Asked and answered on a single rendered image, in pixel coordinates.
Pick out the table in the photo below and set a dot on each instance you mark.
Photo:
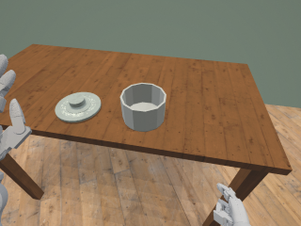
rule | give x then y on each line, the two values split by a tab
214	111

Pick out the knob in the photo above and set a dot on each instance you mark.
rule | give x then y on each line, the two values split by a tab
77	100

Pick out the left robot hand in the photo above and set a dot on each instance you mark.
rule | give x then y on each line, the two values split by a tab
16	134

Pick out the right robot hand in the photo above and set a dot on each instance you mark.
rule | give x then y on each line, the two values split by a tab
233	210

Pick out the lid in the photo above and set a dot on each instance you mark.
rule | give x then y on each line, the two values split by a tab
66	113

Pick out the pot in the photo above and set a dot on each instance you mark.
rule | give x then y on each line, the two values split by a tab
143	106

